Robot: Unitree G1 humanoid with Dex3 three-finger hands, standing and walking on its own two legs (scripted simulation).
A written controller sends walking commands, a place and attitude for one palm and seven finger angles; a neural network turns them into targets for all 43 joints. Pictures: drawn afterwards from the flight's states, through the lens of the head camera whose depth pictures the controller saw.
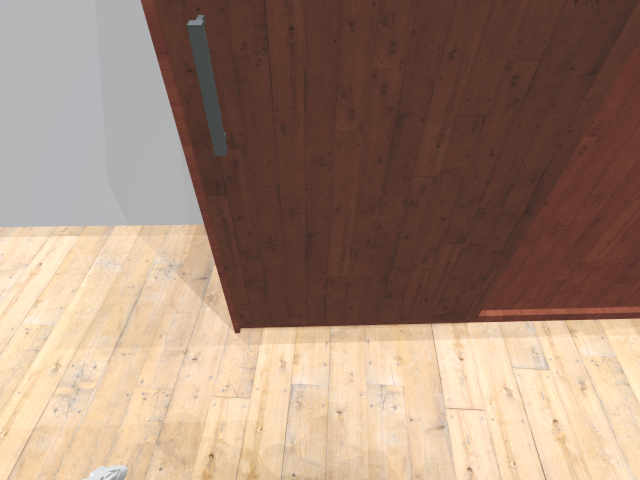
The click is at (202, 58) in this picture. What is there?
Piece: wardrobe's sliding door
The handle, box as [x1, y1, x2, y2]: [187, 15, 226, 155]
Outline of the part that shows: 198,15 195,20 189,20 187,28 215,155 225,155 226,136 222,128 205,36 204,15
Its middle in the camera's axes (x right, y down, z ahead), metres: -0.20 -0.27 +0.70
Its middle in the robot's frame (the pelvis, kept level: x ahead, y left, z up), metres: +0.71 +0.24 +0.15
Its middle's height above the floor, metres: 0.92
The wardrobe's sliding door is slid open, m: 0.00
